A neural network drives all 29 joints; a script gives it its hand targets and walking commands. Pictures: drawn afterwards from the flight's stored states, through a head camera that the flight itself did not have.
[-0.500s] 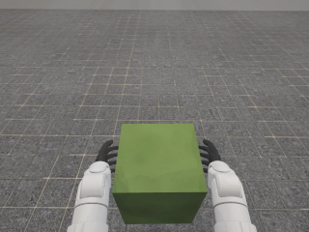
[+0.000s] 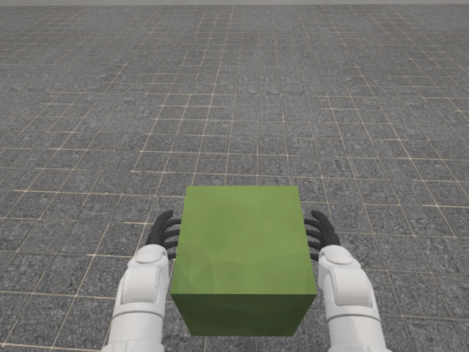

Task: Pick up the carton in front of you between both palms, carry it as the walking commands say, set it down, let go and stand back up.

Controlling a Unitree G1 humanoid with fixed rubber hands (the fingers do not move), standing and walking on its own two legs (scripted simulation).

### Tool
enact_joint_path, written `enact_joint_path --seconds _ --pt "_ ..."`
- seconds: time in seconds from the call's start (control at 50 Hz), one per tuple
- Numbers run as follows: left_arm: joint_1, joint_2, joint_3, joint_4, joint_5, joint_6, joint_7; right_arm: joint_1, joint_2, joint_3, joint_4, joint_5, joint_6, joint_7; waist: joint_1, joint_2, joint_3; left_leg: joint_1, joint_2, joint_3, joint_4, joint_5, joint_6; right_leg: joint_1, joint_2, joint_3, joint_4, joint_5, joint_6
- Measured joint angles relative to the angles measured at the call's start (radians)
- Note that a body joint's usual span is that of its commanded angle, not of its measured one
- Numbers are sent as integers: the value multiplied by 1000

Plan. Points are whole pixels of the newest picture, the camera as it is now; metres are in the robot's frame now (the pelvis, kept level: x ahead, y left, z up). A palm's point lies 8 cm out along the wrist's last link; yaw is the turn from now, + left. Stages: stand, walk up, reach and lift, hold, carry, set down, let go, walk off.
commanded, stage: hold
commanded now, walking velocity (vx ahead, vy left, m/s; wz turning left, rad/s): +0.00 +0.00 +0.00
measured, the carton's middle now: (241, 264) +0.31 +0.00 -0.05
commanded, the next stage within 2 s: set down in 0.48 s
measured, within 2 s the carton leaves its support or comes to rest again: neither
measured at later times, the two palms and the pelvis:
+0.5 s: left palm (162, 255) +0.27 +0.13 +0.05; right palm (336, 244) +0.30 -0.16 +0.04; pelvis -0.01 -0.04 +0.00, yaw +4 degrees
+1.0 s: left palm (175, 259) +0.33 +0.14 -0.08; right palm (313, 253) +0.35 -0.16 -0.08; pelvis -0.02 -0.02 -0.03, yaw +3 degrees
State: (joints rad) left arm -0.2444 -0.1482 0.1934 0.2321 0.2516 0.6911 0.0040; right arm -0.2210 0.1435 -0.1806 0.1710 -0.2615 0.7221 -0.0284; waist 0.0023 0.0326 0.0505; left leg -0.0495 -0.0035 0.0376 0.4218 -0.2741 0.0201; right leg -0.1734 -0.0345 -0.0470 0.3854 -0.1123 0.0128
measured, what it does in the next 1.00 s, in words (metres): stands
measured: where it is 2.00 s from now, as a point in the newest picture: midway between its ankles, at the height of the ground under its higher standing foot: outside the picture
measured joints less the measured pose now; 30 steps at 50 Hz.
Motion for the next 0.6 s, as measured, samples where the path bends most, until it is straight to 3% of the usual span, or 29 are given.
enact_joint_path --seconds 0.6 --pt "-103 -28 124 144 71 -31 -29 -118 29 -103 140 -66 -12 21 -6 17 -15 15 0 -143 1 15 -27 43 67 26 3 -15 -46"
